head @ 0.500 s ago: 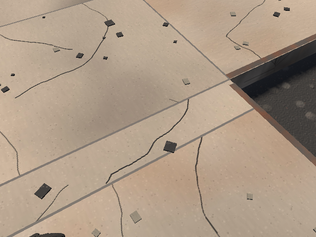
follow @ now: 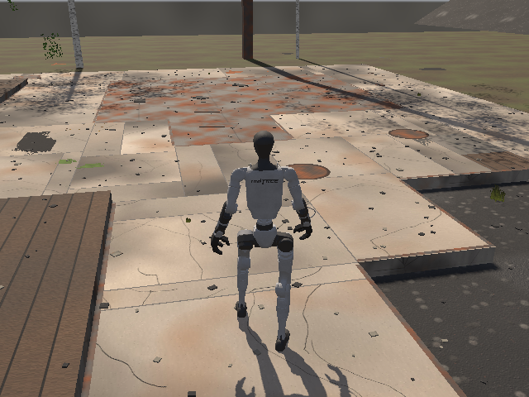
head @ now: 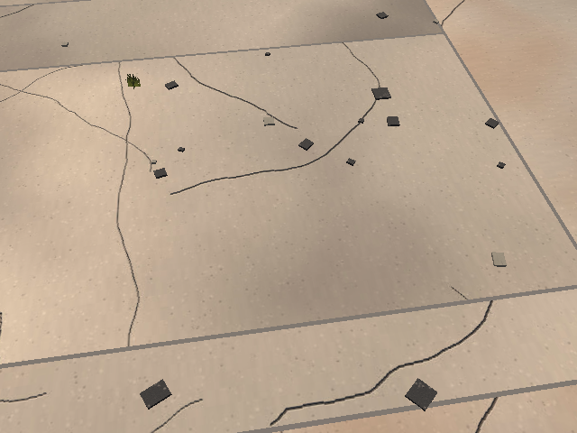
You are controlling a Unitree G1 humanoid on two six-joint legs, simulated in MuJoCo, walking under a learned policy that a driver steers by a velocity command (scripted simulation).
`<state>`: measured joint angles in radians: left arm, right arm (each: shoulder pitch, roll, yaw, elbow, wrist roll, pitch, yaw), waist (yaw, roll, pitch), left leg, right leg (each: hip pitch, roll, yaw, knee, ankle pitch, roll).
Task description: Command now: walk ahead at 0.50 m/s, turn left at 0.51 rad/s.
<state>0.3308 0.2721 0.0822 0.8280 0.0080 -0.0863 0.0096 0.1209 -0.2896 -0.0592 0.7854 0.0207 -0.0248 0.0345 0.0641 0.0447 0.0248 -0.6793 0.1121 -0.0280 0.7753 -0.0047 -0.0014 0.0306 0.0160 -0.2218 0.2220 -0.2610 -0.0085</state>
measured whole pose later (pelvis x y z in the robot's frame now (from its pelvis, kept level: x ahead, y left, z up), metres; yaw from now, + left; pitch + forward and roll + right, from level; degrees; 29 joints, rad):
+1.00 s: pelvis +0.54 +0.12 +0.00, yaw +34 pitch +2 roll -2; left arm 0.30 0.28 0.07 0.86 -0.01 -0.07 0.00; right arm 0.11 -0.29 -0.07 0.62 0.01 -0.02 0.02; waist 0.09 0.04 0.06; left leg -0.63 0.07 -0.05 0.70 -0.06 -0.01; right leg -0.05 0.01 -0.14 0.28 -0.25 -0.01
